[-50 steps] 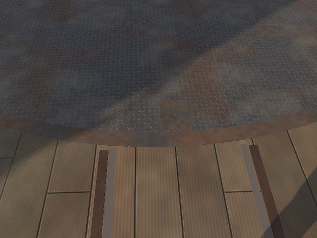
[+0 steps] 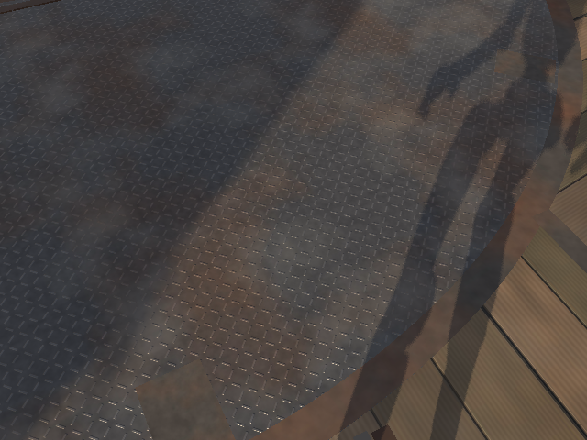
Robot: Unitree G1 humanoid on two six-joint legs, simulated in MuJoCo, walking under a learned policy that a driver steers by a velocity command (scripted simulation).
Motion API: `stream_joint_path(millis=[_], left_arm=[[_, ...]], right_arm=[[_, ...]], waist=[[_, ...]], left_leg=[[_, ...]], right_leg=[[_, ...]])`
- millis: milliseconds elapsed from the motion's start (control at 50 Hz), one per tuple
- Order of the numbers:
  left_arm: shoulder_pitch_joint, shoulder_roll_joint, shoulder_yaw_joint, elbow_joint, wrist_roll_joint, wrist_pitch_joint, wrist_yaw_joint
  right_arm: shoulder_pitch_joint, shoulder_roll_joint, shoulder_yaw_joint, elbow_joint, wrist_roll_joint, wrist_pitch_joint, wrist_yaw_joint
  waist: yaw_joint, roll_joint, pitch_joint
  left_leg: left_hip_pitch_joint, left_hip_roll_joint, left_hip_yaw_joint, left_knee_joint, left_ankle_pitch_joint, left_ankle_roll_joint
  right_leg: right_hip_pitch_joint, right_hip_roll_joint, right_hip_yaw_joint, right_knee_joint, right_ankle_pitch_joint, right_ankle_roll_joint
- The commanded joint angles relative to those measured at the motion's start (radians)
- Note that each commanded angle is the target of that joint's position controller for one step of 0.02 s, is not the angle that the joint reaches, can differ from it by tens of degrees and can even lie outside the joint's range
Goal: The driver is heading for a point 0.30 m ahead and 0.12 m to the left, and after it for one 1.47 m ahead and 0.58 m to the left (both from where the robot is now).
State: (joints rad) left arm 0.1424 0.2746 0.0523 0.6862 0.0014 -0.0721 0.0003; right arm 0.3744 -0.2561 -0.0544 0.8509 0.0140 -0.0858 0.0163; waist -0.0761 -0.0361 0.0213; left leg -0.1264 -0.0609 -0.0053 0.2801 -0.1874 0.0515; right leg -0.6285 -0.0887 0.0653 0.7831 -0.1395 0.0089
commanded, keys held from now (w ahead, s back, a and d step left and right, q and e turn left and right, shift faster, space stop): w+q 0.18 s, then q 0.82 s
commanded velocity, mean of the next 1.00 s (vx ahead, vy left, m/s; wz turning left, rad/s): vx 0.21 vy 0.00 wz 0.50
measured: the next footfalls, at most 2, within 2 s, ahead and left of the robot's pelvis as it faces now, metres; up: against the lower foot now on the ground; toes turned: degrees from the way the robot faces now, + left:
right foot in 0.18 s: +0.26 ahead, -0.15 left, +0.00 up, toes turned +7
left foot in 0.62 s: +0.33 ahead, +0.13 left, +0.00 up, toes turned +22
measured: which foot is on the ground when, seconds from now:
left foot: down 0.00-0.18, up 0.20-0.60, down 0.62-1.00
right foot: up 0.00-0.16, down 0.18-0.62, up 0.64-1.00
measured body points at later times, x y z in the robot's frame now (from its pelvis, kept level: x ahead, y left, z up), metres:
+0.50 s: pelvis +0.22 -0.04 +0.00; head +0.26 -0.03 +0.44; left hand +0.23 +0.27 -0.12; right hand +0.45 -0.26 -0.10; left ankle +0.29 +0.12 -0.70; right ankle +0.22 -0.15 -0.75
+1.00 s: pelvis +0.28 -0.01 -0.02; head +0.32 +0.01 +0.43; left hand +0.27 +0.31 -0.12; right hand +0.58 -0.16 -0.10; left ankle +0.29 +0.12 -0.75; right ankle +0.38 -0.12 -0.74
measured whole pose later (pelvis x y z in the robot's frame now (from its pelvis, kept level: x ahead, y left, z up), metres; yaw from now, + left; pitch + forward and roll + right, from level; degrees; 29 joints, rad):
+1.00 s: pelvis +0.28 -0.01 -0.02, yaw +34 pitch +3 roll -1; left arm 0.11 0.30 0.06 0.76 0.00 0.00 0.00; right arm 0.17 -0.32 -0.08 0.58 0.01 0.05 -0.02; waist -0.02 0.01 0.04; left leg -0.41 -0.10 -0.16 0.51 -0.13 0.03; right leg -0.39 0.03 0.09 0.65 -0.33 0.05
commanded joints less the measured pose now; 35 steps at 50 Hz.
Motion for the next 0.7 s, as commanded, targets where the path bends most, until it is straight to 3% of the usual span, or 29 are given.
stream_joint_path(millis=[20,60,100,140,160,180,200,220,240,280,300,340,400,460,520,580,600,620,640,660,680,700], left_arm=[[-0.091,0.032,0.002,-0.079,-0.006,-0.025,-0.010],[-0.143,0.045,0.005,-0.094,-0.014,-0.032,-0.019],[-0.158,0.071,0.015,-0.104,-0.018,-0.042,-0.026],[-0.089,0.102,0.031,-0.087,-0.019,-0.050,-0.024],[0.008,0.136,0.049,-0.061,-0.012,-0.052,-0.016],[0.166,0.197,0.067,-0.044,0.008,-0.053,-0.004],[0.247,0.285,0.088,-0.027,0.025,-0.036,0.000],[0.247,0.213,0.071,-0.026,0.020,-0.028,-0.003],[0.189,0.153,0.051,-0.034,0.013,-0.025,-0.001],[0.073,0.085,0.029,-0.034,0.011,-0.017,-0.007],[0.032,0.076,0.027,-0.030,0.011,-0.017,-0.009],[-0.009,0.101,0.038,-0.018,0.016,-0.021,-0.007],[-0.036,0.138,0.053,0.001,0.013,-0.016,0.010],[-0.042,0.156,0.057,0.017,0.000,0.000,0.022],[-0.024,0.185,0.066,0.036,-0.020,0.013,0.019],[-0.028,0.203,0.074,0.044,-0.043,0.026,0.017],[-0.003,0.185,0.070,0.053,-0.042,0.029,0.017],[0.060,0.156,0.062,0.057,-0.014,0.028,0.013],[0.101,0.091,0.032,0.015,0.036,0.028,0.008],[0.048,0.136,0.039,0.022,0.019,0.031,0.003],[-0.003,0.161,0.045,0.009,-0.013,0.040,0.002],[-0.008,0.153,0.045,0.015,-0.010,0.046,0.011]], right_arm=[[-0.030,-0.185,-0.043,-0.068,0.013,-0.006,-0.012],[0.013,-0.184,-0.042,-0.055,0.017,0.005,-0.015],[0.026,-0.189,-0.044,-0.053,0.019,0.015,-0.021],[0.012,-0.195,-0.046,-0.056,0.018,0.024,-0.026],[0.010,-0.172,-0.039,-0.061,0.012,0.024,-0.026],[-0.017,-0.116,-0.017,-0.090,-0.004,0.020,-0.024],[0.089,-0.029,0.009,-0.126,0.002,0.007,-0.028],[0.088,-0.107,-0.008,-0.123,0.017,0.003,-0.031],[0.028,-0.169,-0.029,-0.129,0.021,0.010,-0.033],[-0.019,-0.160,-0.038,-0.136,0.004,0.038,-0.038],[-0.013,-0.143,-0.042,-0.140,0.004,0.057,-0.037],[-0.018,-0.098,-0.035,-0.160,0.008,0.086,-0.033],[-0.071,-0.077,-0.027,-0.199,0.000,0.101,-0.024],[-0.138,-0.083,-0.027,-0.229,-0.003,0.099,-0.001],[-0.201,-0.111,-0.039,-0.273,-0.004,0.107,0.019],[-0.192,-0.136,-0.056,-0.297,-0.006,0.115,0.027],[-0.139,-0.165,-0.072,-0.286,-0.010,0.114,0.018],[-0.066,-0.263,-0.103,-0.283,-0.012,0.112,-0.003],[-0.078,-0.366,-0.114,-0.316,-0.030,0.110,-0.019],[-0.057,-0.292,-0.092,-0.326,-0.032,0.097,-0.008],[-0.101,-0.260,-0.080,-0.326,-0.027,0.085,-0.002],[-0.143,-0.231,-0.074,-0.320,-0.009,0.081,-0.004]], waist=[[0.013,0.110,-0.003],[-0.001,0.117,0.001],[0.012,0.131,-0.001],[0.068,0.144,-0.026],[0.116,0.134,-0.083],[0.194,0.060,-0.211],[0.163,-0.210,-0.349],[0.168,-0.222,-0.350],[0.161,-0.137,-0.227],[0.102,-0.061,-0.125],[0.070,-0.082,-0.092],[0.046,-0.098,-0.064],[0.044,-0.078,-0.065],[0.066,-0.066,-0.083],[0.081,-0.061,-0.077],[0.057,-0.054,-0.079],[0.036,-0.017,-0.108],[0.021,0.143,-0.169],[0.074,0.384,-0.224],[0.004,0.247,-0.353],[0.013,0.179,-0.278],[0.040,0.122,-0.217]], left_leg=[[-0.063,0.218,-0.170,-0.104,0.215,0.159],[-0.037,0.235,-0.200,-0.076,0.187,0.151],[0.000,0.258,-0.251,-0.034,0.146,0.133],[-0.005,0.255,-0.266,0.042,0.164,0.104],[-0.043,0.207,-0.239,0.152,0.224,0.077],[-0.181,0.143,-0.189,0.412,0.114,0.037],[-0.513,0.013,-0.059,0.755,-0.292,-0.031],[-0.625,0.044,-0.120,0.921,-0.431,-0.050],[-0.655,0.079,-0.131,0.978,-0.373,-0.061],[-0.595,0.128,-0.090,0.942,-0.296,-0.088],[-0.542,0.151,-0.082,0.906,-0.271,-0.094],[-0.478,0.149,-0.048,0.852,-0.202,-0.111],[-0.444,0.157,-0.033,0.685,-0.057,-0.110],[-0.365,0.142,-0.001,0.522,0.083,-0.088],[-0.343,0.131,0.016,0.425,0.053,-0.058],[-0.266,0.091,0.056,0.283,0.037,-0.009],[-0.153,0.053,0.066,0.210,0.116,0.020],[0.045,0.152,-0.091,0.171,0.538,0.080],[0.266,0.421,-0.492,0.180,0.817,0.303],[0.256,0.445,-0.564,0.132,0.672,0.360],[0.190,0.401,-0.463,0.117,0.590,0.315],[0.121,0.343,-0.395,0.109,0.465,0.252]], right_leg=[[0.099,0.047,-0.032,-0.170,0.156,0.024],[0.127,0.065,-0.025,-0.228,0.171,0.023],[0.168,0.071,-0.010,-0.285,0.130,0.008],[0.299,0.076,-0.020,-0.343,0.094,-0.021],[0.458,0.066,-0.022,-0.359,0.080,-0.049],[0.706,-0.088,0.112,-0.327,0.070,-0.113],[1.012,-0.335,0.471,-0.358,0.077,-0.256],[0.979,-0.358,0.604,-0.411,0.086,-0.291],[0.869,-0.322,0.439,-0.400,0.233,-0.260],[0.658,-0.237,0.200,-0.409,0.505,-0.223],[0.564,-0.209,0.126,-0.439,0.518,-0.210],[0.454,-0.193,0.040,-0.506,0.520,-0.224],[0.437,-0.192,-0.058,-0.534,0.518,-0.227],[0.452,-0.182,-0.140,-0.525,0.481,-0.205],[0.504,-0.206,-0.156,-0.469,0.429,-0.184],[0.530,-0.205,-0.177,-0.330,0.412,-0.138],[0.501,-0.159,-0.210,-0.206,0.412,-0.100],[0.367,-0.080,-0.257,0.020,0.218,-0.023],[0.015,0.083,-0.238,0.374,-0.533,0.070],[-0.015,0.097,-0.019,0.496,-0.574,0.061],[-0.046,0.071,0.004,0.514,-0.505,0.045],[-0.053,0.048,0.006,0.459,-0.429,0.037]])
